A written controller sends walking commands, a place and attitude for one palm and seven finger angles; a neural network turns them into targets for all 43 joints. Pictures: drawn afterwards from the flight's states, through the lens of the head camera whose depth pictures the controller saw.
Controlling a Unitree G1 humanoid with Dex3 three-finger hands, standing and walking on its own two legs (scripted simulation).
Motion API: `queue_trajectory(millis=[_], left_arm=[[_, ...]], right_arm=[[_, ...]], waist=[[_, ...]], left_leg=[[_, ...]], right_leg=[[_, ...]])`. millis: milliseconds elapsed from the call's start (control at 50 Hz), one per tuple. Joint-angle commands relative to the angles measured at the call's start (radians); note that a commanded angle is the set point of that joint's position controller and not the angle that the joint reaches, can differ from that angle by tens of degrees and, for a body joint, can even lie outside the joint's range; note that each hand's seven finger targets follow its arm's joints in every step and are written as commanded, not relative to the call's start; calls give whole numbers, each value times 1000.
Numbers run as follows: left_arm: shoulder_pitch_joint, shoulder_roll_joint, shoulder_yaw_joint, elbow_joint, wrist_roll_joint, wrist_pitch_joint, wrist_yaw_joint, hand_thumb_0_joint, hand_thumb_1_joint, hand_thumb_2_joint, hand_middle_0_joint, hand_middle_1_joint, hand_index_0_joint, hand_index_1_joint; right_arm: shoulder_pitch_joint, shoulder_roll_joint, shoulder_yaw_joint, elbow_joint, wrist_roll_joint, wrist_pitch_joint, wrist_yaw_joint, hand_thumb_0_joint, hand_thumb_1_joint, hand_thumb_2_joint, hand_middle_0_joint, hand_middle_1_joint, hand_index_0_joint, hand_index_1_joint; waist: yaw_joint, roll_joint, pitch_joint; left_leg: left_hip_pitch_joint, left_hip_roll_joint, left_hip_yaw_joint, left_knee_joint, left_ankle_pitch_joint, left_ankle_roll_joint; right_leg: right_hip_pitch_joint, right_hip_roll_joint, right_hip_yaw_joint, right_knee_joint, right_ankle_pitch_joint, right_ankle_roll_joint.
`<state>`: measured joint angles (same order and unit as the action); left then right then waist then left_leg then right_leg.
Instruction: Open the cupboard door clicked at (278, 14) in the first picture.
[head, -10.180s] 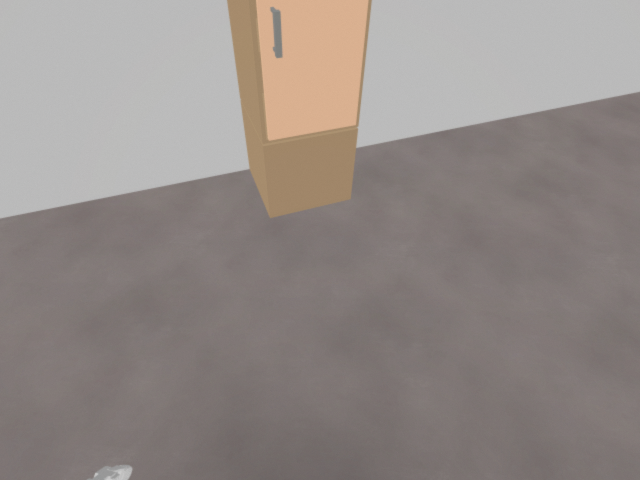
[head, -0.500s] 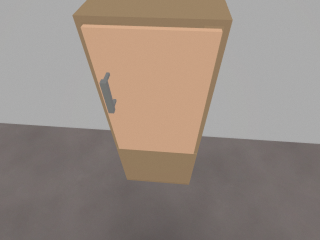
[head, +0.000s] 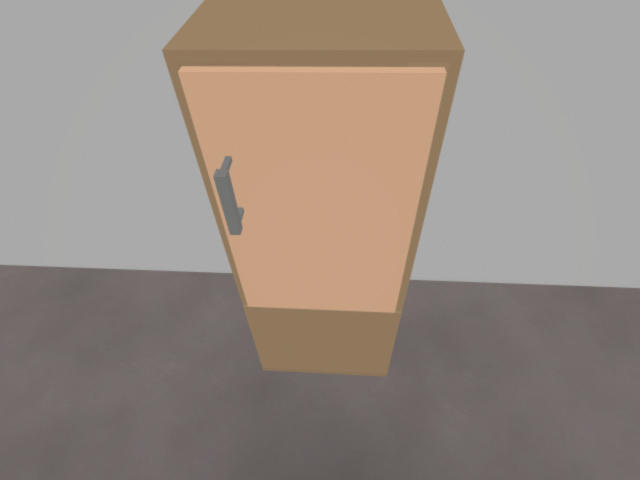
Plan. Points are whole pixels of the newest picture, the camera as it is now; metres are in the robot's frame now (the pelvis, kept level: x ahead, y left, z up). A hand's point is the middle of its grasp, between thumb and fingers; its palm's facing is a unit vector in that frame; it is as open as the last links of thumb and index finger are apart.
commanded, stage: come to a stop and stand still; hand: left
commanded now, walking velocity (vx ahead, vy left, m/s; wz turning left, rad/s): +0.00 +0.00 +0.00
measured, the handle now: (231, 196) +0.54 +0.18 +0.04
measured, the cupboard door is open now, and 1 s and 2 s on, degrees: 0 0 0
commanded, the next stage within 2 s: look again from close up in 1.22 s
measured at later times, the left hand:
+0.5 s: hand out of the picture +0.04 +0.16 -0.17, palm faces +0.01 -0.98 -0.21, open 7.4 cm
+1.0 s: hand out of the picture +0.06 +0.15 -0.17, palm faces +0.02 -0.97 -0.23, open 7.4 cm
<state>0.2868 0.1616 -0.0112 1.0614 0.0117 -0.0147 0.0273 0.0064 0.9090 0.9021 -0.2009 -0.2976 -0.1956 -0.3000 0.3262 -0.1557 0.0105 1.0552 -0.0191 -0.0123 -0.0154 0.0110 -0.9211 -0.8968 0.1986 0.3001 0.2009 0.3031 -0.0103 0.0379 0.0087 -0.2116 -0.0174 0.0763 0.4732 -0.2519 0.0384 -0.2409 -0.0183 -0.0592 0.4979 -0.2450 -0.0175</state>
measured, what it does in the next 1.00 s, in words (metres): shifts its weight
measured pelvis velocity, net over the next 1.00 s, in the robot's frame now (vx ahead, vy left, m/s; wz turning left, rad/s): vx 0.03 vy -0.04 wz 0.01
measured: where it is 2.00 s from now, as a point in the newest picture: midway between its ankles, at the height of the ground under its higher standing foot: outside the picture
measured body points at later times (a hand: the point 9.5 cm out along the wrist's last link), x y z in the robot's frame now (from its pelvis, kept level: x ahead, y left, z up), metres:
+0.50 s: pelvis +0.02 -0.01 +0.00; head +0.04 -0.02 +0.45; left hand +0.04 +0.21 -0.15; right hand +0.05 -0.25 -0.16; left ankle +0.00 +0.09 -0.74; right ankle +0.01 -0.11 -0.74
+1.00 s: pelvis +0.03 -0.04 +0.00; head +0.05 -0.04 +0.45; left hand +0.06 +0.20 -0.15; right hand +0.06 -0.27 -0.16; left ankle +0.00 +0.09 -0.74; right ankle +0.01 -0.11 -0.74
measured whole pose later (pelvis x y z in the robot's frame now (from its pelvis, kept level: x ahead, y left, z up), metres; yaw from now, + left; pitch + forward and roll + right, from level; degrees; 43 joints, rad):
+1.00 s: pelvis +0.03 -0.04 +0.00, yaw +0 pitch -1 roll +1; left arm 0.23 0.19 -0.01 1.11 0.01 -0.03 0.02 0.00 0.91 0.90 -0.20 -0.30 -0.20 -0.30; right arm 0.22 -0.18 0.01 1.14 -0.01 -0.02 -0.03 0.01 -0.91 -0.90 0.20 0.30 0.20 0.30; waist 0.01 0.00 0.03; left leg -0.12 0.02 0.05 0.38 -0.25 -0.02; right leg -0.15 0.03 -0.08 0.42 -0.26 -0.07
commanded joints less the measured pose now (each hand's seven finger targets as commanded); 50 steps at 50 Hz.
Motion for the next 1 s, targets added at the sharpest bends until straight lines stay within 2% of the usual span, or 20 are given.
queue_trajectory(millis=[0, 80, 220, 300, 580, 600, 660, 800, 880, 980], left_arm=[[41, 96, 18, -31, 2, -16, 5, 0, 900, 900, -200, -300, -200, -300], [37, 101, 18, -24, -2, -21, 6, 0, 900, 900, -200, -300, -200, -300], [23, 118, 21, -8, -2, -26, 8, 0, 900, 900, -200, -300, -200, -300], [18, 119, 22, 5, 0, -24, 8, 0, 900, 900, -200, -300, -200, -300], [3, 143, 24, 17, -1, -27, 5, 0, 900, 900, -200, -300, -200, -300], [-3, 145, 26, 13, 1, -26, 6, 0, 900, 900, -200, -300, -200, -300], [-5, 150, 26, 16, 0, -27, 6, 0, 900, 900, -200, -300, -200, -300], [-7, 153, 29, 11, 1, -26, 6, 0, 900, 900, -200, -300, -200, -300], [-10, 158, 29, 12, -1, -27, 5, 0, 900, 900, -200, -300, -200, -300], [-11, 162, 30, 13, -2, -26, 4, 0, 900, 900, -200, -300, -200, -300]], right_arm=[[22, -108, -17, -43, -1, -27, -6, 0, -900, -900, 200, 300, 200, 300], [22, -112, -13, -23, 2, -31, -6, 0, -900, -900, 200, 300, 200, 300], [9, -111, -11, 11, 4, -38, -11, 0, -900, -900, 200, 300, 200, 300], [-7, -104, -12, 22, 4, -35, -14, 0, -900, -900, 200, 300, 200, 300], [-56, -130, -15, 35, 4, -32, -17, 0, -900, -900, 200, 300, 200, 300], [-53, -125, -15, 37, 5, -31, -18, 0, -900, -900, 200, 300, 200, 300], [-62, -135, -16, 36, 4, -30, -18, 0, -900, -900, 200, 300, 200, 300], [-61, -126, -15, 44, 4, -28, -19, 0, -900, -900, 200, 300, 200, 300], [-63, -133, -15, 45, 4, -26, -19, 0, -900, -900, 200, 300, 200, 300], [-62, -128, -15, 49, 4, -22, -19, 0, -900, -900, 200, 300, 200, 300]], waist=[[16, -42, 81], [15, -60, 44], [13, -44, 18], [13, -28, 44], [16, -29, 5], [14, -48, 10], [15, -37, 1], [18, -55, 15], [18, -50, 6], [18, -49, 27]], left_leg=[[-108, 127, -173, -200, -92, 18], [-49, 120, -145, -173, -7, 14], [3, 119, -118, -140, 138, 8], [11, 121, -115, -138, 146, 7], [67, 127, -106, -127, 198, -4], [61, 128, -107, -125, 206, -4], [73, 129, -104, -126, 212, -7], [68, 130, -100, -132, 196, -11], [70, 129, -96, -132, 190, -15], [57, 124, -93, -131, 163, -19]], right_leg=[[23, -71, 94, -84, -18, -30], [27, -82, 112, -95, 19, -29], [58, -95, 116, -93, 134, -32], [52, -95, 114, -104, 147, -32], [82, -108, 121, -121, 240, -35], [90, -105, 117, -118, 258, -35], [94, -110, 120, -122, 276, -37], [102, -109, 120, -133, 279, -38], [108, -113, 123, -140, 280, -38], [104, -115, 130, -155, 267, -38]])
